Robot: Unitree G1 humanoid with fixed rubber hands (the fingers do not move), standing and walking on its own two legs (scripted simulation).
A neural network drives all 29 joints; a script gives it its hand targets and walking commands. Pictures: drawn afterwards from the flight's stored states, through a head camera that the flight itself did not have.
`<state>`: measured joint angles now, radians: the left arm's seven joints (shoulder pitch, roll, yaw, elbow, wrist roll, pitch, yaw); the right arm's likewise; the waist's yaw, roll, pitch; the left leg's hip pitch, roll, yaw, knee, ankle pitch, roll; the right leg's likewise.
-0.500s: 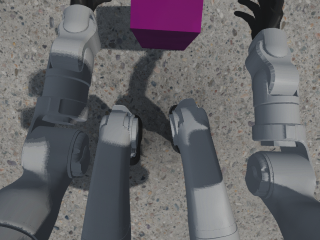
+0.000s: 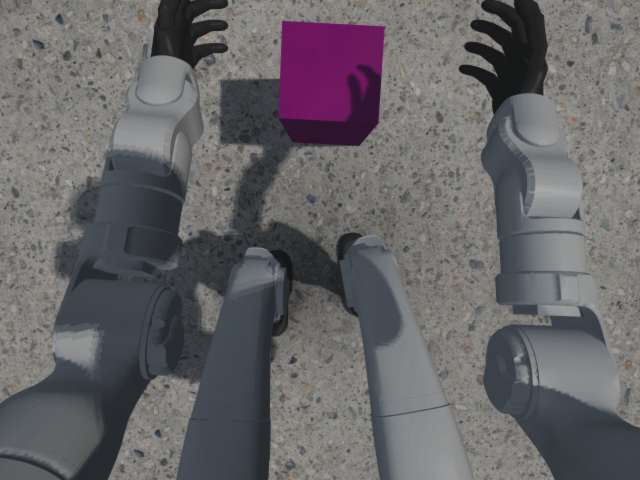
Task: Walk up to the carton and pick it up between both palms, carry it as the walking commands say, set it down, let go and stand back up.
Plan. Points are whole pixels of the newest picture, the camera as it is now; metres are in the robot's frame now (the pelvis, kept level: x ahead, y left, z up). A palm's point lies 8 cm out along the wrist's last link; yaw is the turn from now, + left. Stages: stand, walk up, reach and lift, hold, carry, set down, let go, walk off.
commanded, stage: set down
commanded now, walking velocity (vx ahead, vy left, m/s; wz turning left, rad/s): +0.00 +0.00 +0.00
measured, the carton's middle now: (328, 96) +0.55 -0.04 -0.48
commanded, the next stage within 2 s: let go in 0.14 s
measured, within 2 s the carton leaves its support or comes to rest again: neither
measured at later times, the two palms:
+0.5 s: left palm (113, 193) +0.38 +0.16 -0.06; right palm (579, 196) +0.35 -0.23 -0.05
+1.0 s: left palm out of the picture +0.27 +0.22 +0.05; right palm out of the picture +0.28 -0.22 +0.06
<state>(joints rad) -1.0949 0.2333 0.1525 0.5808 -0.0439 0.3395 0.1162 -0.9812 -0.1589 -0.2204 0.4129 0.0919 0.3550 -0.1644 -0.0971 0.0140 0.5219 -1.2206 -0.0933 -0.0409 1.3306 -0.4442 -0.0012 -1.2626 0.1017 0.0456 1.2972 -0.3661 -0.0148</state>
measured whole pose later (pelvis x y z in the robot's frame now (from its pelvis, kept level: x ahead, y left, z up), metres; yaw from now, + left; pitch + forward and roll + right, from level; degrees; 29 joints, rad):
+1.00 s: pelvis +0.12 +0.00 +0.14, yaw +1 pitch -1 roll +0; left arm 0.22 0.16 0.06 0.48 0.04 0.06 -0.04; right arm 0.22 -0.19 -0.02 0.43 0.00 0.08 0.07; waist -0.01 -0.01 0.11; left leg -0.21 -0.06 -0.08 0.55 -0.32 0.02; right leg -0.25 0.07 0.04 0.54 -0.28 -0.04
